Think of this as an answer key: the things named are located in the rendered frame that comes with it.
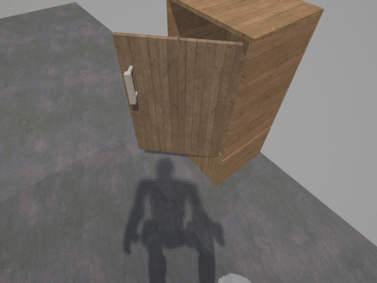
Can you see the cupboard door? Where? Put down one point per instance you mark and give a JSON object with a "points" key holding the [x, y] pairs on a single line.
{"points": [[184, 86]]}

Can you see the handle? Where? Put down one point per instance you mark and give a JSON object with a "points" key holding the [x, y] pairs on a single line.
{"points": [[130, 87]]}

